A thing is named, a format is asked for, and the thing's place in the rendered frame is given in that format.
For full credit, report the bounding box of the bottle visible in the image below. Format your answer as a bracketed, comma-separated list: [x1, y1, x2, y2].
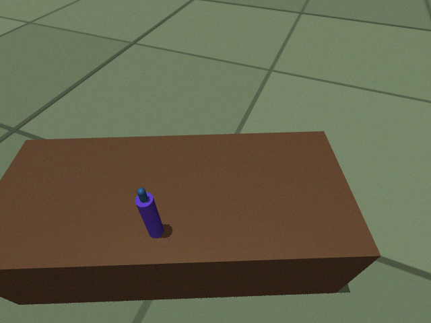
[135, 188, 164, 238]

